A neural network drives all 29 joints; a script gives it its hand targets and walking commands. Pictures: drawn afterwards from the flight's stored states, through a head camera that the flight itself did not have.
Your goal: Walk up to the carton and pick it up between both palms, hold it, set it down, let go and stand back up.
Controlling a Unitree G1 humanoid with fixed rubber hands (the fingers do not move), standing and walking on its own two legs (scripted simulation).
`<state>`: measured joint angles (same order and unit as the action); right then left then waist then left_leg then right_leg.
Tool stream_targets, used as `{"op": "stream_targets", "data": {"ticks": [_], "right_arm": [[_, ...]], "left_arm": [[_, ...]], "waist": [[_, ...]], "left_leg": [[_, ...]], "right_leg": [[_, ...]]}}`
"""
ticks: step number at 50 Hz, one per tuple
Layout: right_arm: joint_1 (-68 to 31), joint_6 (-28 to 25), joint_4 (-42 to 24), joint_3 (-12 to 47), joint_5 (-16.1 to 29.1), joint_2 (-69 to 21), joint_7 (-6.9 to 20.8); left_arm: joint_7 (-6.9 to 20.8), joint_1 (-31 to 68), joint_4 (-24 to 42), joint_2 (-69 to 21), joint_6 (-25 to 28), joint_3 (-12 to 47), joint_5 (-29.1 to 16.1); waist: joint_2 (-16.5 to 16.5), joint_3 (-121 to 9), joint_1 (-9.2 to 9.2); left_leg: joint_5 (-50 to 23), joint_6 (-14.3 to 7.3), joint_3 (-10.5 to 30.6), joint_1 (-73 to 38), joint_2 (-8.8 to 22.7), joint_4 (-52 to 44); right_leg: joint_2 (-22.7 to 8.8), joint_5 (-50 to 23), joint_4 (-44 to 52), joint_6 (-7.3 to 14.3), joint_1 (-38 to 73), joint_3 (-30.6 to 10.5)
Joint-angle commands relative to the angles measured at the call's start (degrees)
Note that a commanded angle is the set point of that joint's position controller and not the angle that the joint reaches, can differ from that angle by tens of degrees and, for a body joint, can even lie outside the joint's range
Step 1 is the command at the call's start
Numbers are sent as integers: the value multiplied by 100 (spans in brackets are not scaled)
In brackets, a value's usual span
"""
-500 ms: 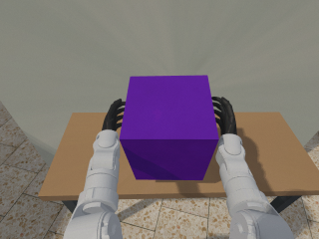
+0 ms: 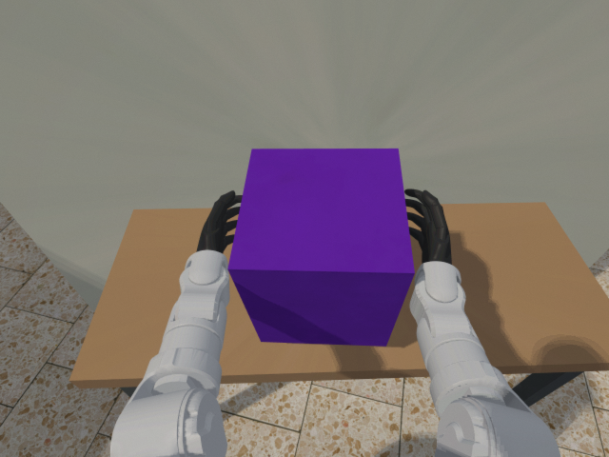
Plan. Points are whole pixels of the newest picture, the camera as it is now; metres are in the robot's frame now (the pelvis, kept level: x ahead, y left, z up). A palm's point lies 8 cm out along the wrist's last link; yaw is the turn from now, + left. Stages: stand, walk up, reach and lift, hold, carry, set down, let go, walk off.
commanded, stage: set down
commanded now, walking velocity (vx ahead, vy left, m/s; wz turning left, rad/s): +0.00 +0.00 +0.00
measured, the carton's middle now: (323, 254) +0.43 +0.00 +0.02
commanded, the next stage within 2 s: none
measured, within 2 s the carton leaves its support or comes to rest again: rests again in 1.40 s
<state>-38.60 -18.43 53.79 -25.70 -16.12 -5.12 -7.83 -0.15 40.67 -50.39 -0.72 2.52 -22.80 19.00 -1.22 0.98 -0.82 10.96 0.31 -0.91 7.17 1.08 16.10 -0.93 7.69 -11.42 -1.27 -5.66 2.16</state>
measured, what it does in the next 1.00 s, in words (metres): stands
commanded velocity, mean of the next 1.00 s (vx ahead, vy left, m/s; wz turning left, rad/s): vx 0.00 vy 0.00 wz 0.00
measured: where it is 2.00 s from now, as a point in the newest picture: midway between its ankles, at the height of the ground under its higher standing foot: outside the picture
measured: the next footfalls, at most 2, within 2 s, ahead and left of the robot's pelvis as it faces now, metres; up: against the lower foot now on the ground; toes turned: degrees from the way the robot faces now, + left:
none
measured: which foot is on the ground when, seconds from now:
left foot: down 0.00-1.00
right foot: down 0.00-1.00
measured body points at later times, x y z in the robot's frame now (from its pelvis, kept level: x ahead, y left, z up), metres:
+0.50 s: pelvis -0.01 +0.00 +0.00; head +0.05 +0.01 +0.45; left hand +0.43 +0.14 +0.05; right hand +0.40 -0.16 +0.07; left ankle -0.03 +0.12 -0.75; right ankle -0.02 -0.13 -0.75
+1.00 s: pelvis +0.01 +0.00 +0.00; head +0.11 +0.01 +0.44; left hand +0.45 +0.15 +0.01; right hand +0.43 -0.16 +0.02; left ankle -0.03 +0.12 -0.75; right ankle -0.02 -0.13 -0.75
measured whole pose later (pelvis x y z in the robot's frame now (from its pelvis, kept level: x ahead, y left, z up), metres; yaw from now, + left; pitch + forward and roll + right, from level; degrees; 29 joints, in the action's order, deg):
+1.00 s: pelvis +0.01 +0.00 +0.00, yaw +0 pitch +14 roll -1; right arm -42.7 -18.9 55.5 -40.1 -29.2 -9.1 -6.5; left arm -0.2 47.5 -65.5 2.2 13.2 -29.2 22.1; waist -0.7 -3.4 -1.7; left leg 11.6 0.7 -0.8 21.0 1.5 18.7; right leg -0.7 8.7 -14.9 -0.9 -19.9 2.7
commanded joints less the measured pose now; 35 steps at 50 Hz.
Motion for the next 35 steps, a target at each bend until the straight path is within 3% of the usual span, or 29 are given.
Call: {"op": "stream_targets", "data": {"ticks": [1,10,22,35], "right_arm": [[-2909,-123,61,1599,-596,-3040,879],[-3068,-91,220,1076,-967,-3143,928],[-3214,149,192,592,-1368,-3307,1020],[-3123,121,254,324,-1626,-3335,1095]], "left_arm": [[655,3742,516,-2976,646,1500,12],[651,4130,204,-2894,863,1264,71],[732,4326,-399,-2497,906,489,402],[670,4290,-651,-2465,1065,351,505]], "waist": [[272,-2994,-25],[336,-3255,-121],[185,-3154,-51],[302,-3550,-91]], "left_leg": [[-2610,310,-641,-241,-89,106],[-2439,325,-658,-114,-93,95],[-1713,161,-713,440,-106,-142],[-2566,253,-679,112,-34,209]], "right_leg": [[208,-2697,-605,-46,1692,427],[186,-2538,-616,-15,1523,413],[63,-2386,-715,-117,1720,351],[123,-2695,-834,-90,1105,453]]}}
